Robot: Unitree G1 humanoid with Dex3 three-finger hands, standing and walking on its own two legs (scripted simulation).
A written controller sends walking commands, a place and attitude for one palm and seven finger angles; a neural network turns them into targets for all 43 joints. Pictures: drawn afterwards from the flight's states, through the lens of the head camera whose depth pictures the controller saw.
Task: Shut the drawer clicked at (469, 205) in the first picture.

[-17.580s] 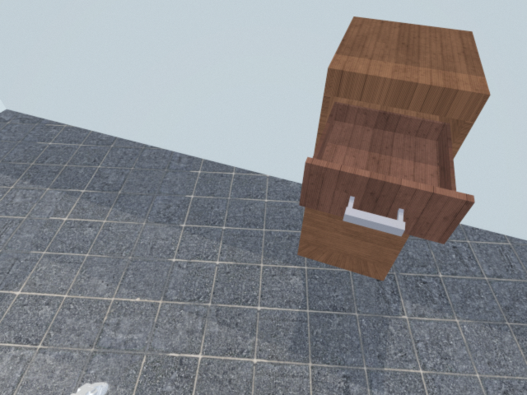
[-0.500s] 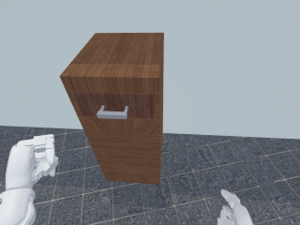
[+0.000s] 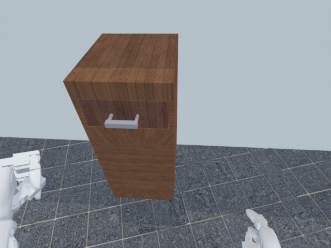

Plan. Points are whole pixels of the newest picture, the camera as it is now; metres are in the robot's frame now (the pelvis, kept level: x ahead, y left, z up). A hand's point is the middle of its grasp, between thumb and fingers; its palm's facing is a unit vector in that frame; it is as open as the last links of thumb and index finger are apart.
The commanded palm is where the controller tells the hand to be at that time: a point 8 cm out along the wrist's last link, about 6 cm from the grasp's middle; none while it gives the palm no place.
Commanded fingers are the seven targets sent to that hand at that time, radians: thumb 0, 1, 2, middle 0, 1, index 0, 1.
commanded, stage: step back with the hand held close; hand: left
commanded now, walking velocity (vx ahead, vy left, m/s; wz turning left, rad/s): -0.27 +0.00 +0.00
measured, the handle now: (122, 120) +0.56 +0.23 -0.04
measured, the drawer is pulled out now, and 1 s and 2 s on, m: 0.00 0.00 0.00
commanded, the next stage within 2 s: stop stepping back and stand still in 1.42 s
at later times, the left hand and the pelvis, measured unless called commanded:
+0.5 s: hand (15, 204) +0.14 +0.27 +0.16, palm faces +0.39 -0.78 -0.48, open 3.2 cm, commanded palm +0.08 +0.30 +0.17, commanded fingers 0.00 0.90 0.90 -1.40 -1.60 -1.40 -1.60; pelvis -0.05 +0.02 -0.01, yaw +0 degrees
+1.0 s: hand (0, 240) +0.09 +0.26 +0.16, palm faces +0.37 -0.78 -0.51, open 3.2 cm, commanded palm +0.02 +0.30 +0.17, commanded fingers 0.00 0.90 0.90 -1.40 -1.60 -1.40 -1.60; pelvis -0.11 +0.01 -0.02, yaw +1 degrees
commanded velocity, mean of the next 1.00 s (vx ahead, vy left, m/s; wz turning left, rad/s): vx -0.31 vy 0.00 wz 0.01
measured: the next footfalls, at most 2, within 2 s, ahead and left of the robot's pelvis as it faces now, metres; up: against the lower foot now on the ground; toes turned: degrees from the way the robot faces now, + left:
right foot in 1.44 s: -0.28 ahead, -0.12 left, +0.00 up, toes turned +1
left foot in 1.78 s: -0.10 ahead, +0.12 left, +0.00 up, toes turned -1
